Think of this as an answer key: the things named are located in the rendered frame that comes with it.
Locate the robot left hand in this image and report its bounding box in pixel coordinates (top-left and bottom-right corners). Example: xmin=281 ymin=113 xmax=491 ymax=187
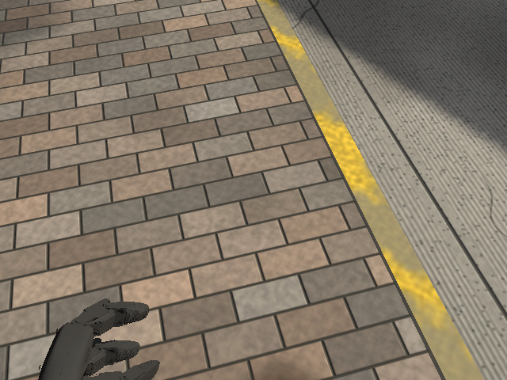
xmin=38 ymin=298 xmax=160 ymax=380

